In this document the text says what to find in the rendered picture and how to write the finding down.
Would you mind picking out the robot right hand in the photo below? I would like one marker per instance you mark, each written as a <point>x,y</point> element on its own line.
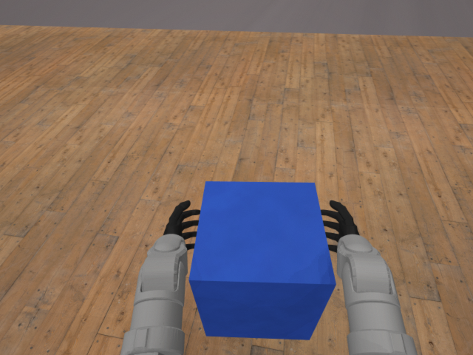
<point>344,226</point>

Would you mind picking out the robot left forearm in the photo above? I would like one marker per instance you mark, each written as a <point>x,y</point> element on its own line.
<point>156,327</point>

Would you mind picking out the carton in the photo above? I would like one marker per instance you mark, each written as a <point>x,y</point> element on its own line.
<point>261,266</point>

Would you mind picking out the robot left hand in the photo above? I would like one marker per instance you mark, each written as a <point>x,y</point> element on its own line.
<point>175,225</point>

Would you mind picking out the robot right forearm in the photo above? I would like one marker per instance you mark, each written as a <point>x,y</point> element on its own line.
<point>373,308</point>

